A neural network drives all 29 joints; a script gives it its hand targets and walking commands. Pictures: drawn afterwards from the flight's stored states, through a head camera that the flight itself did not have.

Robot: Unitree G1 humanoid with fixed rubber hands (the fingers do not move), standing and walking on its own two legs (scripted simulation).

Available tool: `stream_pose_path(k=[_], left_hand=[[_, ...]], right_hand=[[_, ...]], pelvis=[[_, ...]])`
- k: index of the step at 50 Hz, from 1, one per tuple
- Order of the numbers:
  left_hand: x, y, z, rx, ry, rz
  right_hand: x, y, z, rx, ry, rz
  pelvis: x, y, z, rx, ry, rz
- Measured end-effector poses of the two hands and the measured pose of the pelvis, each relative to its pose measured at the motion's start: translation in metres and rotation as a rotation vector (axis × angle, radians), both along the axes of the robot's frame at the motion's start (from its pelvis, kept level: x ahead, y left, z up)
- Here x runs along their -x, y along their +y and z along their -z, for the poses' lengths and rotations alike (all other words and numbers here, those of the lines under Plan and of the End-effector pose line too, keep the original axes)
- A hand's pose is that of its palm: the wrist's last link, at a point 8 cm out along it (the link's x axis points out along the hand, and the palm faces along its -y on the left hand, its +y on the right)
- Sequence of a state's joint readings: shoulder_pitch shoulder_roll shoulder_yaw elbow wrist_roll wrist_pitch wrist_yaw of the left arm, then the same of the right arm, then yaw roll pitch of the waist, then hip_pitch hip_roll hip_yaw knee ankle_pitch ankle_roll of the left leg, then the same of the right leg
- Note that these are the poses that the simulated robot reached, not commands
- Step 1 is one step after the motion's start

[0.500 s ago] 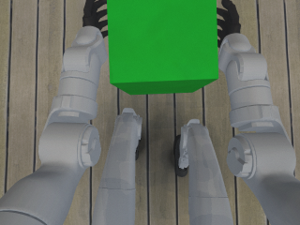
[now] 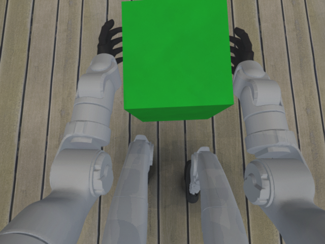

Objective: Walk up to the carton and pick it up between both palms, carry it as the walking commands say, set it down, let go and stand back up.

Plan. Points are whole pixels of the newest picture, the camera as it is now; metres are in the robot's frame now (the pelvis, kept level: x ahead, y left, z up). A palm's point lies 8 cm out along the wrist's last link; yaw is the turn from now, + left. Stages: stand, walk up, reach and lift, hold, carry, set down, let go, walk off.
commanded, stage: reach and lift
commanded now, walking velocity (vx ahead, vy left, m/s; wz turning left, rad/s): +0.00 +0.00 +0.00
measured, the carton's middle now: (174, 73) +0.47 +0.04 -0.09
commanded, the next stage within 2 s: none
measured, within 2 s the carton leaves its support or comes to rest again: neither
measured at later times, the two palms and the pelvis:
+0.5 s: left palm (79, 41) +0.43 +0.20 +0.10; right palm (270, 40) +0.46 -0.09 +0.10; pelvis +0.07 +0.01 +0.07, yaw +1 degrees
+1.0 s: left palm (78, 23) +0.42 +0.18 +0.15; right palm (313, 26) +0.44 -0.11 +0.16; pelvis +0.12 +0.00 +0.12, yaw +2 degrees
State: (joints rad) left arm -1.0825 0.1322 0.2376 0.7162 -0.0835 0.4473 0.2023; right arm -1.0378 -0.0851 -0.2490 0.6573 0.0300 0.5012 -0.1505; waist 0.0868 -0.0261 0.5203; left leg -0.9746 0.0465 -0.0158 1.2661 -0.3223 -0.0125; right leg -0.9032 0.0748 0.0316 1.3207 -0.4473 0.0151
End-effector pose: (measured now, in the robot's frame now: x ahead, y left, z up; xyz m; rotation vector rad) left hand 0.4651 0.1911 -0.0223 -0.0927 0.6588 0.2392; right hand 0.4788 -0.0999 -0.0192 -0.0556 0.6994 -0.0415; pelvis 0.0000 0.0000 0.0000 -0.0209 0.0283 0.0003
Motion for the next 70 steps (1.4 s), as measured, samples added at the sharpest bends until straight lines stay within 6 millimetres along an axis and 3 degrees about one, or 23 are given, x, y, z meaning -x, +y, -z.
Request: stream_pose_path(k=[13, 22, 27, 38, 48, 59, 70], left_hand=[[0.01, 0.0, -0.048, -0.006, -0.006, -0.001], [0.033, 0.004, -0.109, -0.018, 0.007, -0.052], [0.039, 0.006, -0.131, -0.005, -0.004, -0.077], [0.03, -0.003, -0.142, 0.034, 0.018, -0.059], [0.04, -0.012, -0.173, 0.067, -0.036, -0.073], [0.054, -0.028, -0.19, 0.064, -0.036, -0.073], [0.047, -0.027, -0.206, 0.042, -0.057, -0.054]], right_hand=[[0.009, 0.0, -0.048, 0.001, -0.006, -0.006], [0.017, 0.005, -0.105, -0.028, 0.015, -0.049], [0.018, 0.007, -0.129, -0.043, 0.009, -0.049], [0.023, -0.002, -0.141, -0.024, 0.029, -0.017], [0.031, -0.011, -0.178, -0.038, -0.022, 0.004], [0.049, -0.028, -0.19, -0.059, -0.023, 0.016], [0.049, -0.026, -0.196, -0.055, -0.044, 0.017]], pelvis=[[-0.014, 0.002, -0.032, 0.005, -0.014, -0.003], [-0.057, 0.006, -0.059, 0.009, 0.105, -0.013], [-0.073, 0.008, -0.074, 0.007, 0.087, -0.022], [-0.101, 0.011, -0.1, 0.005, 0.046, -0.032], [-0.121, 0.006, -0.115, -0.004, -0.015, -0.035], [-0.115, -0.008, -0.119, -0.024, -0.102, -0.036], [-0.108, -0.007, -0.119, -0.027, -0.133, -0.038]])
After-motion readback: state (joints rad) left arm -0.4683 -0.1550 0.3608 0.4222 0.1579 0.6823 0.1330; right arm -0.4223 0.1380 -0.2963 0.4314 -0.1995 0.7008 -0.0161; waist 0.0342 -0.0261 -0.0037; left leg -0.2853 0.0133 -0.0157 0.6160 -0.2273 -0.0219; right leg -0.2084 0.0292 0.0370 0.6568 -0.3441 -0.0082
